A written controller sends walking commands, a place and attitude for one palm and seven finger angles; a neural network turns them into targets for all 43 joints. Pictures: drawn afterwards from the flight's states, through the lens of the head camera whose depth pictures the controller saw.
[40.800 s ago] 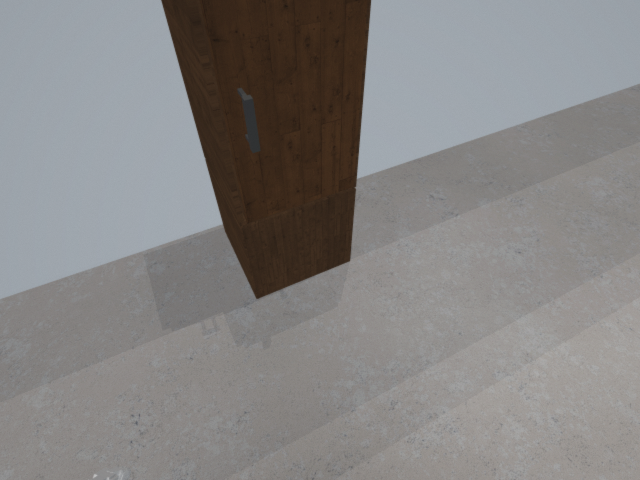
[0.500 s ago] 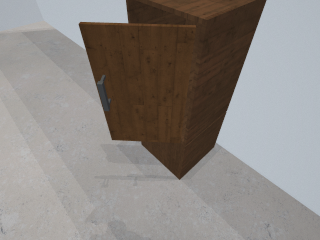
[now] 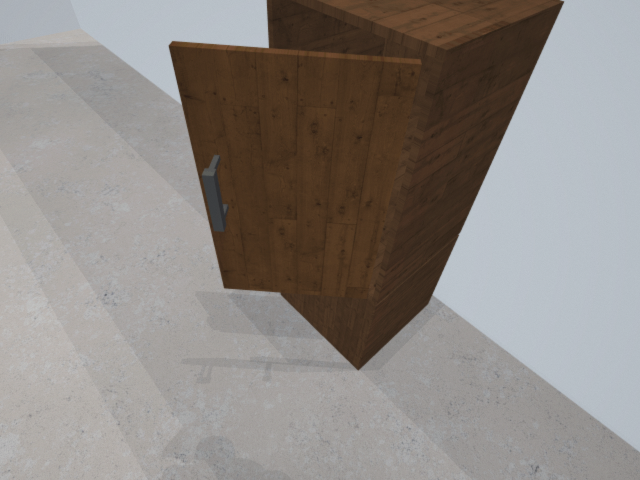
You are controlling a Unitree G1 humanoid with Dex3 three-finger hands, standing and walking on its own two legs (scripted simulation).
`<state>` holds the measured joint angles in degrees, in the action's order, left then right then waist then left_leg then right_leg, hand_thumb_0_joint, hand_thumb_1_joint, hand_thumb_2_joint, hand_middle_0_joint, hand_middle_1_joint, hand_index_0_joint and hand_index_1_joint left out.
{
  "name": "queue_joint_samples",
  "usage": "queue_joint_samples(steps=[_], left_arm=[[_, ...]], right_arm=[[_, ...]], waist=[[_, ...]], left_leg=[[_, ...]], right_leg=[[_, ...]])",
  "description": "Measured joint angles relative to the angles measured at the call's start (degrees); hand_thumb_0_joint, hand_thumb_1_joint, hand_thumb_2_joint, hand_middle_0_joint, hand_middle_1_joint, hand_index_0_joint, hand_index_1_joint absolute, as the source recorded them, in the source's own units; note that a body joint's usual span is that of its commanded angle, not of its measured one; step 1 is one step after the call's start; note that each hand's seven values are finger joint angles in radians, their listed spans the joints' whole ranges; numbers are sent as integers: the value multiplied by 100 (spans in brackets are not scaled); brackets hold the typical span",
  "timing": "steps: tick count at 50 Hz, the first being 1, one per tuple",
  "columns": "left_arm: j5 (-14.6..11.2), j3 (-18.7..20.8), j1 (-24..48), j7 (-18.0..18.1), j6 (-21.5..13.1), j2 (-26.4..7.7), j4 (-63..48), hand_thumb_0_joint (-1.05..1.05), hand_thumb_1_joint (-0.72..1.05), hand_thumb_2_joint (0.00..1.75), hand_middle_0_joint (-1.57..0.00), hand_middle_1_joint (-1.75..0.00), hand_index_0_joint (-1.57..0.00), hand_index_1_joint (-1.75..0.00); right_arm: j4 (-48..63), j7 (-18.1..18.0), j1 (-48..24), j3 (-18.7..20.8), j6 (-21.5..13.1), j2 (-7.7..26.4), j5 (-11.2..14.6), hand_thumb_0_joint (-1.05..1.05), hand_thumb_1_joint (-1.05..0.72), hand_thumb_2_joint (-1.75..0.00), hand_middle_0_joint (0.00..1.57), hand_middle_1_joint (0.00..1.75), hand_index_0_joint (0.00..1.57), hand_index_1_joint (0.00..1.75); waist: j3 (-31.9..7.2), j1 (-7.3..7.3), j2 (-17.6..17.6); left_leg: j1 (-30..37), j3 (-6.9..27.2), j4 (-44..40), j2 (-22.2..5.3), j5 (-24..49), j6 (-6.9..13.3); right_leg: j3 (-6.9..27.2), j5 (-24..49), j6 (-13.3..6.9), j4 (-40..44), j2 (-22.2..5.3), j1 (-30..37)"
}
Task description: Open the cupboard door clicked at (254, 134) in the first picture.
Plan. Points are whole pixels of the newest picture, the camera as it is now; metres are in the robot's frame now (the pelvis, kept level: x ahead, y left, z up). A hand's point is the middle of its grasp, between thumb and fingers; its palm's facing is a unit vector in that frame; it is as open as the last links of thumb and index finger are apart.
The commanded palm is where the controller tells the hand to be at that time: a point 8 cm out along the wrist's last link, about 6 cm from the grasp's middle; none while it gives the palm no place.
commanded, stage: come to a stop and stand still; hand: left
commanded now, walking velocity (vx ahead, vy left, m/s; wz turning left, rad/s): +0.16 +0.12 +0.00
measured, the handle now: (217, 194) +0.58 +0.23 +0.00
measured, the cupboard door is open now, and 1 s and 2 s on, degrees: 43 43 43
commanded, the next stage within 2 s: look again from close up in 1.00 s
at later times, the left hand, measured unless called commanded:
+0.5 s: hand out of the picture +0.11 +0.17 -0.17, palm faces +0.07 -0.97 -0.22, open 7.3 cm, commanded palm none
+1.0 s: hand out of the picture +0.00 +0.13 -0.17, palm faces +0.08 -0.98 -0.18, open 7.3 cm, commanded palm none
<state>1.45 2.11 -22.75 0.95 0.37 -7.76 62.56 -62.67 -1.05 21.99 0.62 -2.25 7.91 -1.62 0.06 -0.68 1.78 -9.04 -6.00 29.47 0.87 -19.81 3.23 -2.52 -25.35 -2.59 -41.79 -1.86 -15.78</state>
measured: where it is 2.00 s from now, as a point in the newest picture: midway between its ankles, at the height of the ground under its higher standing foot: outside the picture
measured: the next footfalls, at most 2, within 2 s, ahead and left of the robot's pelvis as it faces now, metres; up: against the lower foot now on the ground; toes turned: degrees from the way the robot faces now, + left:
right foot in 0.20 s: +0.09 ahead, -0.11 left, +0.00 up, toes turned -1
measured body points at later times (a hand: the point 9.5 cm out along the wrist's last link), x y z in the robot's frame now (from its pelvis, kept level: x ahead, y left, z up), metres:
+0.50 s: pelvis +0.04 -0.01 +0.00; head +0.07 -0.02 +0.45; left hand +0.11 +0.22 -0.15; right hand +0.04 -0.21 -0.17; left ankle -0.04 +0.08 -0.73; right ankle +0.06 -0.10 -0.73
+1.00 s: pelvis +0.01 -0.03 +0.01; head +0.01 -0.04 +0.46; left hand -0.01 +0.18 -0.15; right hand -0.01 -0.24 -0.16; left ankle -0.04 +0.08 -0.73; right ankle +0.06 -0.10 -0.73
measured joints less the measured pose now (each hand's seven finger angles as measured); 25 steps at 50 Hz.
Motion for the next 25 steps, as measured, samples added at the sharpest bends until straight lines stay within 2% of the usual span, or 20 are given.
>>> queue_joint_samples(steps=[2, 4, 7, 9, 10, 13, 15, 17, 19, 22, 25], left_arm=[[-5, -2, 130, -24, 4, -10, -16, 1, 91, 90, -20, -30, -20, -30], [-15, 0, 325, -50, -12, -6, -91, 1, 91, 90, -20, -30, -20, -30], [7, 23, 610, -7, -39, -50, -225, 2, 93, 90, -20, -30, -20, -30], [-18, 28, 729, -2, -128, -132, -329, 2, 94, 90, -20, -30, -20, -30], [-35, 25, 783, 15, -188, -163, -355, 2, 94, 90, -20, -30, -20, -30], [-98, -34, 955, 65, -234, -106, -308, 2, 93, 90, -20, -30, -20, -30], [-115, -59, 1023, 108, -197, -91, -287, 2, 93, 90, -20, -30, -20, -30], [-140, -52, 1111, 148, -104, -81, -271, 1, 93, 90, -20, -30, -20, -30], [-136, -37, 1203, 170, -7, -85, -316, 1, 93, 90, -20, -30, -20, -30], [-102, -20, 1279, 149, 91, -91, -425, 1, 93, 90, -20, -30, -20, -30], [-83, -2, 1273, 130, 53, -64, -506, 1, 92, 90, -20, -30, -20, -30]], right_arm=[[22, -19, 57, -19, -50, -32, -11, 0, -91, -90, 19, 30, 19, 30], [-2, -15, 125, -44, -60, -67, -28, 0, -91, -90, 19, 30, 19, 30], [-103, -21, 210, -82, -21, -127, -23, 0, -91, -90, 19, 30, 19, 30], [-172, -44, 274, -106, 2, -191, 15, 0, -91, -90, 20, 30, 19, 30], [-204, -51, 293, -112, 18, -216, 43, 0, -91, -90, 20, 30, 20, 30], [-295, -75, 173, -62, 132, -191, 94, 0, -91, -90, 20, 30, 20, 30], [-307, -90, 32, -27, 183, -217, 114, 0, -91, -90, 20, 30, 20, 30], [-271, -118, -124, 1, 157, -270, 106, 0, -91, -90, 20, 30, 19, 30], [-170, -149, -258, 18, 112, -306, 92, 0, -91, -90, 20, 30, 19, 30], [-16, -160, -418, 38, 108, -314, 66, 0, -91, -90, 20, 30, 19, 30], [21, -173, -527, 83, 191, -192, 45, 1, -93, -90, 20, 30, 20, 30]], waist=[[78, 81, -51], [159, 136, -124], [263, 152, -216], [310, 138, -184], [324, 122, -159], [333, 205, -349], [283, 235, -311], [278, 209, -194], [318, 172, -121], [380, 139, -94], [405, 79, -164]], left_leg=[[120, -27, -162, 21, 40, 40], [237, -11, -330, 38, 87, 47], [371, 2, -422, 57, 58, 17], [378, -1, -244, 118, -101, -27], [338, -2, -62, 154, -232, -48], [259, 121, 276, 51, -422, -157], [306, 124, 174, 54, -475, -142], [423, 71, -82, 103, -344, -42], [519, 24, -288, 132, -198, -83], [591, 19, -406, 144, -111, -93], [496, 59, -162, 92, -200, -130]], right_leg=[[-124, -273, -39, -648, -23, -332], [-257, -260, -38, -704, -59, -521], [-380, 241, -4, -9, -61, -505], [-335, 1028, 0, 747, -72, -284], [-271, 1371, -24, 847, -103, -237], [-401, 968, 60, 623, -61, -201], [-424, 848, 89, 627, -68, -195], [-363, 905, 136, 661, -92, -197], [-281, 998, 116, 625, -97, -227], [-148, 714, 81, 537, -33, -188], [-123, 1005, 54, 794, 48, -16]])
